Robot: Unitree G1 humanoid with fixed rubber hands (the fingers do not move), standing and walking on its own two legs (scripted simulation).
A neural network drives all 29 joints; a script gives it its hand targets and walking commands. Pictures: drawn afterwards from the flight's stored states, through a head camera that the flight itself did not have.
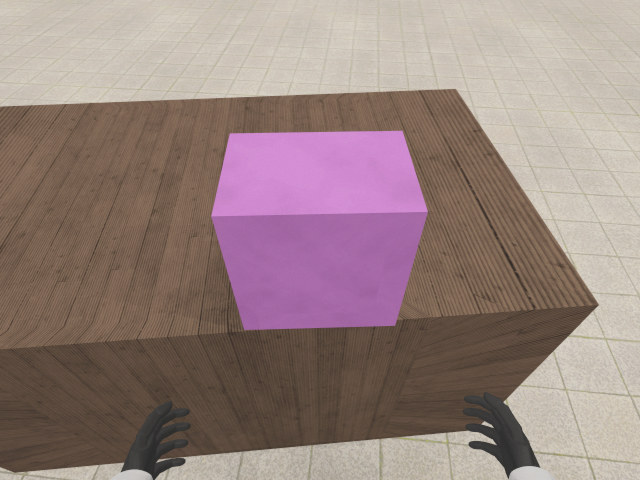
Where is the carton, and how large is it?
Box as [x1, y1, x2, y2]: [211, 131, 427, 329]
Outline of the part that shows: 402,131 230,133 211,216 244,329 370,326 395,324 427,213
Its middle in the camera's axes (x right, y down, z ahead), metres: +0.00 +0.00 +0.59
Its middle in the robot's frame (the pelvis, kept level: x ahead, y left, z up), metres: +0.43 +0.01 +0.04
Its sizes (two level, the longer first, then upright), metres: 0.244 0.166 0.256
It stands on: a pedestal, 0.70 m high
